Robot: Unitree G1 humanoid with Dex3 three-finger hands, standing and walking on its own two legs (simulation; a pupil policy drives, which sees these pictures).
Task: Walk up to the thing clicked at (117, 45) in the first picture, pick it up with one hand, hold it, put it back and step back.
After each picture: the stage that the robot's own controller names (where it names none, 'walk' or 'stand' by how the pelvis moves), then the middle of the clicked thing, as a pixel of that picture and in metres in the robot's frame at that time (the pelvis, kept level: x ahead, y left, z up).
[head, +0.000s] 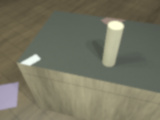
stand; (111, 46) +0.62 -0.13 -0.05
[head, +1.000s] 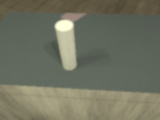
walk; (67, 47) +0.54 +0.11 -0.02
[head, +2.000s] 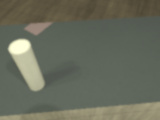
stand; (29, 68) +0.43 +0.23 -0.02
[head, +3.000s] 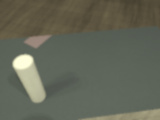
stand; (31, 81) +0.41 +0.23 -0.05
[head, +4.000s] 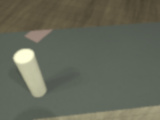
stand; (32, 75) +0.42 +0.23 -0.05
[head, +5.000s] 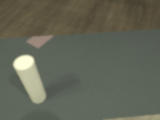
stand; (32, 82) +0.41 +0.23 -0.05
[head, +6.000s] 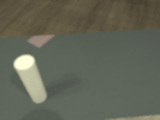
stand; (32, 81) +0.40 +0.23 -0.05
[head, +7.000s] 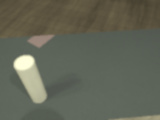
rise first; (32, 82) +0.40 +0.23 -0.05
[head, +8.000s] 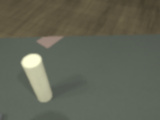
rise first; (39, 80) +0.41 +0.22 -0.05
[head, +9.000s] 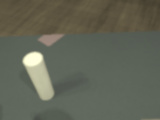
go down; (40, 78) +0.41 +0.22 -0.05
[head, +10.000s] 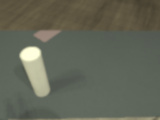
go down; (37, 74) +0.43 +0.21 -0.03
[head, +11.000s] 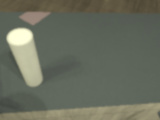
go down; (28, 61) +0.43 +0.20 +0.02
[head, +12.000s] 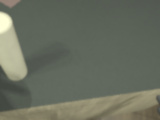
close in; (8, 53) +0.42 +0.21 +0.04
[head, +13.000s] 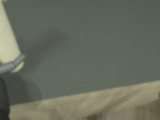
close; (1, 39) +0.46 +0.21 +0.07
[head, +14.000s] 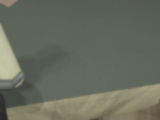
lift; (1, 58) +0.40 +0.22 +0.07
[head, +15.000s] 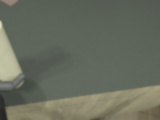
lift; (2, 59) +0.40 +0.22 +0.07
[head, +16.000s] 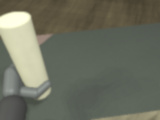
lift; (29, 62) +0.33 +0.15 +0.19
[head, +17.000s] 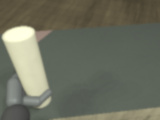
hold; (31, 72) +0.32 +0.16 +0.14
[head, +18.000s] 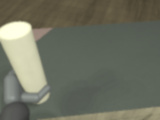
hold; (29, 69) +0.32 +0.16 +0.15
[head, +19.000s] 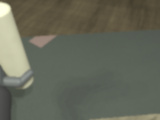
crouch; (10, 53) +0.34 +0.21 +0.20
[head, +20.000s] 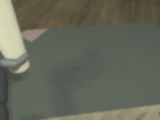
lower; (8, 36) +0.43 +0.22 +0.18
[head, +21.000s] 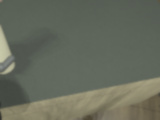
lower; out of the picture +0.47 +0.23 +0.07
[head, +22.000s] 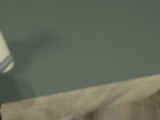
lower; out of the picture +0.46 +0.22 +0.07
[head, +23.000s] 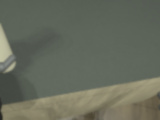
lower; out of the picture +0.46 +0.22 +0.07
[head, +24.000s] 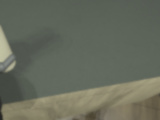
lower; out of the picture +0.46 +0.23 +0.07
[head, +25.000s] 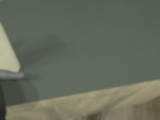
open; out of the picture +0.44 +0.21 +0.07
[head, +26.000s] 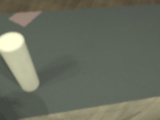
sink last; (22, 66) +0.41 +0.20 +0.03
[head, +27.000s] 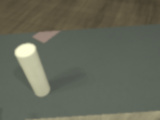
stand; (35, 73) +0.42 +0.22 +0.01
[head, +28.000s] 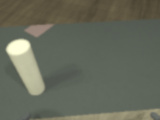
stand; (29, 71) +0.41 +0.22 +0.02
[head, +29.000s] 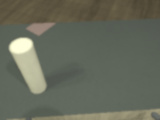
stand; (31, 69) +0.41 +0.21 +0.02
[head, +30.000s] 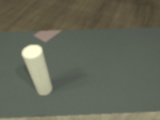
stand; (39, 72) +0.43 +0.21 -0.02
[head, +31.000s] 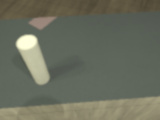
walk; (35, 62) +0.46 +0.21 -0.04
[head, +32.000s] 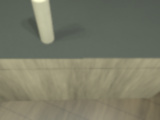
walk; (44, 20) +0.67 +0.21 -0.04
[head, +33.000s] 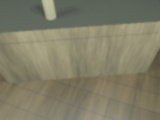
walk; (47, 0) +0.97 +0.27 -0.03
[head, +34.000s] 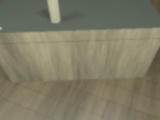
stand; (53, 5) +1.05 +0.22 -0.05
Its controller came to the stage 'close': yes
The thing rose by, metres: 0.22
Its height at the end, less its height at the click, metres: +0.00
